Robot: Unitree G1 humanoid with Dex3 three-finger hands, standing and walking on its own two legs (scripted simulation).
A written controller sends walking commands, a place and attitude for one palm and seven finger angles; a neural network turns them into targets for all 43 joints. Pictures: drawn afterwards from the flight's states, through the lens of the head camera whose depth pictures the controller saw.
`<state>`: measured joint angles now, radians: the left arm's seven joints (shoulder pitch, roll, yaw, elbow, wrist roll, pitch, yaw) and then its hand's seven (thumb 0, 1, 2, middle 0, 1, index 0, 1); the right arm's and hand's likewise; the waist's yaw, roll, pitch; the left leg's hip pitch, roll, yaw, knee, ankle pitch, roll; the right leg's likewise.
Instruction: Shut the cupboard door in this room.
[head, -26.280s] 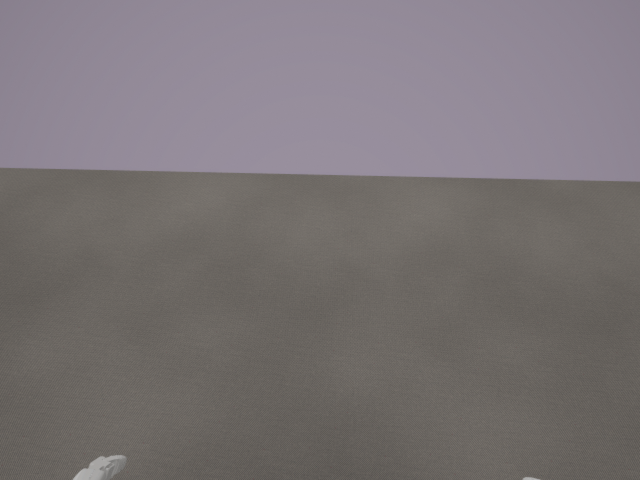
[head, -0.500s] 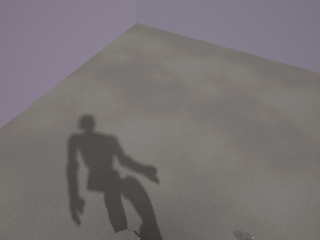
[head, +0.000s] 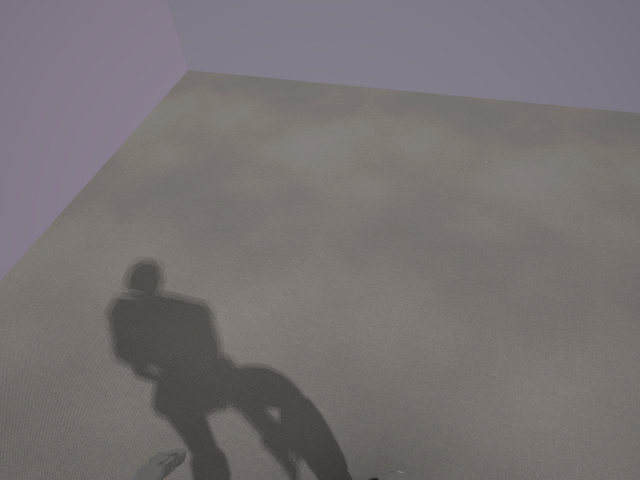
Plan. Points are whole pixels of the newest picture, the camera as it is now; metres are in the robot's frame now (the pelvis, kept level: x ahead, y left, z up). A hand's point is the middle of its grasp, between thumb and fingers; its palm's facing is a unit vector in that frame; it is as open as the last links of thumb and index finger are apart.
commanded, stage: walk to a spot facing it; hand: left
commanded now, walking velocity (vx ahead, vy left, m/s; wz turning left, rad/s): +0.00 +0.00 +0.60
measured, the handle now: out of the picture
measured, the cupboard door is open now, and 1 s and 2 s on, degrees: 83 83 83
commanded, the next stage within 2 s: none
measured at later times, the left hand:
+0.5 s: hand out of the picture +0.07 +0.24 -0.19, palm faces +0.33 -0.92 -0.21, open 7.3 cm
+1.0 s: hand out of the picture +0.07 +0.20 -0.13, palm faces +0.55 -0.78 -0.28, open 7.4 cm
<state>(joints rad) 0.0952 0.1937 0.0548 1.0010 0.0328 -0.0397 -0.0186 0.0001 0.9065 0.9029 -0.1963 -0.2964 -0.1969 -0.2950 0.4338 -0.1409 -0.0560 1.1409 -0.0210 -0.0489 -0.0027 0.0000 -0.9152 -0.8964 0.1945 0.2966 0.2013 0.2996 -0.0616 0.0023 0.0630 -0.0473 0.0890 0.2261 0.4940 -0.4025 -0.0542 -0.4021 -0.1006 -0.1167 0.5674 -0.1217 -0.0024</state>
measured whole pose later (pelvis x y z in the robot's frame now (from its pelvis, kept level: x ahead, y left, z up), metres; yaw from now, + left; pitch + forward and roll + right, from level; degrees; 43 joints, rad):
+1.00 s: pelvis +0.09 -0.03 +0.01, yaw +36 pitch +0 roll +1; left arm 0.15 0.19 0.03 0.87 0.02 0.01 0.02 0.00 0.90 0.90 -0.20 -0.30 -0.20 -0.30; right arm 0.19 -0.25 -0.10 0.95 -0.02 0.08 0.03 0.00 -0.91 -0.90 0.20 0.30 0.20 0.30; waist -0.03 0.06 0.07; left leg -0.50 -0.05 -0.07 0.96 -0.43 -0.03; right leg -0.26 -0.06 -0.09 0.57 -0.31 0.00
